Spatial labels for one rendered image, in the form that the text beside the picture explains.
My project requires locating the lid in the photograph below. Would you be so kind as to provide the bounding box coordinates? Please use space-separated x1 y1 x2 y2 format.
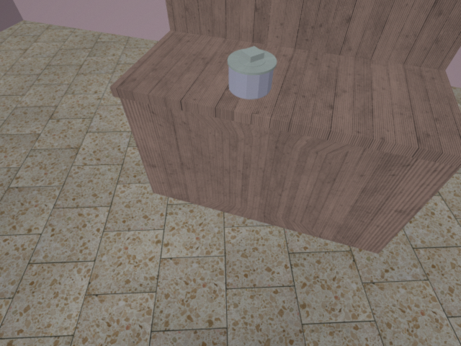
228 49 277 75

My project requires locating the pot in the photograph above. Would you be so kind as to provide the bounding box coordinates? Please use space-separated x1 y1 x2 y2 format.
228 67 274 99

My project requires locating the knob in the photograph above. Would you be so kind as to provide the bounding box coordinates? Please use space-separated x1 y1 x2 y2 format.
241 46 264 63

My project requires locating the table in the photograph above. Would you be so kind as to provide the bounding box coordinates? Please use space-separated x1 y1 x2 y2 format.
110 0 461 254

